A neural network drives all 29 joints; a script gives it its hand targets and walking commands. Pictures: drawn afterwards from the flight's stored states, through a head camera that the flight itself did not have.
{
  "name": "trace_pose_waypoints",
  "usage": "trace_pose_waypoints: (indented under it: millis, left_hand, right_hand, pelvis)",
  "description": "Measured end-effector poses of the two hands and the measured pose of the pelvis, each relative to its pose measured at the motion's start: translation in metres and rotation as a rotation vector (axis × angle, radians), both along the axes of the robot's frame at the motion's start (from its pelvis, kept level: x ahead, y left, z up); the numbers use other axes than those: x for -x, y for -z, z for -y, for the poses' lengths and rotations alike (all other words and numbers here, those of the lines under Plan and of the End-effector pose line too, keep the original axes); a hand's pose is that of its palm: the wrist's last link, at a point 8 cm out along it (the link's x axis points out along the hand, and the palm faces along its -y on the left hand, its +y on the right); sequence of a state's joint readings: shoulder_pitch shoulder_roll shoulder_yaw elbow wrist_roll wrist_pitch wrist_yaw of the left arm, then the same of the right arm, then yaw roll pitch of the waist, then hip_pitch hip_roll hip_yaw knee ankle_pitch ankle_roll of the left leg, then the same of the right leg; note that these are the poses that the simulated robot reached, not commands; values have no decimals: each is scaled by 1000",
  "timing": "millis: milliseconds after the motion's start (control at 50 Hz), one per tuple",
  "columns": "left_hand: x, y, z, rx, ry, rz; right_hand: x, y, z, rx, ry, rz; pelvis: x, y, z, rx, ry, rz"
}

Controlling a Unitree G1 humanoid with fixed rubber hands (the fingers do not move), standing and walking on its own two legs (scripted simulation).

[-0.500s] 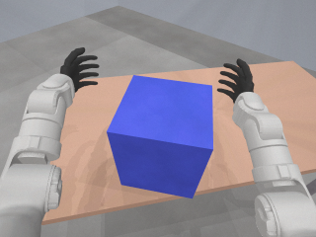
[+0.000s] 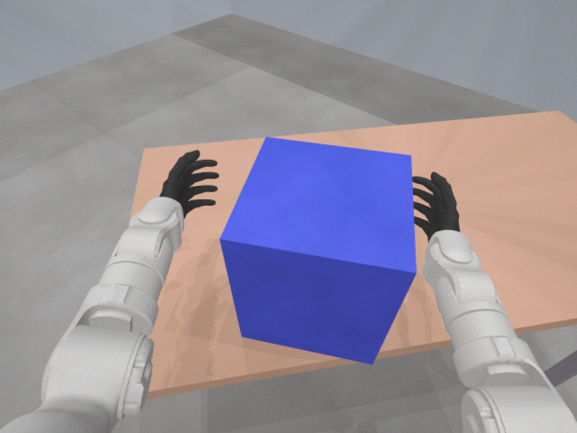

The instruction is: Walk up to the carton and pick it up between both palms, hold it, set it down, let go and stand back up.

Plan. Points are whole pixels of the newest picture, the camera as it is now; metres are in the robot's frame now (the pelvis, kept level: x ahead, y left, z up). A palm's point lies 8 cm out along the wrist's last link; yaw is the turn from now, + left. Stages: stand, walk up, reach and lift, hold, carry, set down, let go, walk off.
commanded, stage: reach and lift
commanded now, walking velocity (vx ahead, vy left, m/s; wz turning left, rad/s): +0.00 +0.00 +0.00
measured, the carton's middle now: (320, 252) +0.37 -0.07 +0.05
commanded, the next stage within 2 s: none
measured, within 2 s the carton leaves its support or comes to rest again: neither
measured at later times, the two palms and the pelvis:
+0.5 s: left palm (206, 212) +0.44 +0.10 +0.09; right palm (428, 241) +0.36 -0.23 +0.07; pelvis +0.00 -0.01 +0.00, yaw -1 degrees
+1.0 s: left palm (216, 214) +0.44 +0.08 +0.09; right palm (422, 238) +0.36 -0.22 +0.08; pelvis -0.01 -0.02 +0.00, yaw -1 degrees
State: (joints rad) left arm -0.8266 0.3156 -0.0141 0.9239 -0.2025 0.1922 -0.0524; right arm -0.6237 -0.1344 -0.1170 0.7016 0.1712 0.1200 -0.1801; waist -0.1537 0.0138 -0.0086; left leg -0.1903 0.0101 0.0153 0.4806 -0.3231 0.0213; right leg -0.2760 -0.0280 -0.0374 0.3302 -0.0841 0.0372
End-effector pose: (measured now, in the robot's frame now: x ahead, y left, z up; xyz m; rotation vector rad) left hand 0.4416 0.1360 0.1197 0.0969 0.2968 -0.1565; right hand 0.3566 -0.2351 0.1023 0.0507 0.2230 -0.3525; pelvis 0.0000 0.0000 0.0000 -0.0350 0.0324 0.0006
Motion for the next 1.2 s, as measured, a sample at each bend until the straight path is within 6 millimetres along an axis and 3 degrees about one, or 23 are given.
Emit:
trace_pose_waypoints:
  millis: [140, 340, 680, 1200]
  left_hand:
    - [-1, 19, 16, -10, 5, -8]
    - [-6, 31, 25, 2, -2, -4]
    - [3, 27, 58, 25, 39, 15]
    - [5, 26, 54, 30, 21, 41]
  right_hand:
    - [-9, 16, -5, -3, 6, 5]
    - [-5, 35, -5, -6, 18, -13]
    - [-2, 23, -16, -7, 51, 19]
    - [-2, 22, -21, 21, 53, 46]
  pelvis:
    - [-2, 2, 3, 1, 0, -29]
    - [-1, 3, 12, -1, 6, -55]
    - [9, 1, 15, -13, 18, -58]
    - [12, -2, 18, -17, 5, -38]
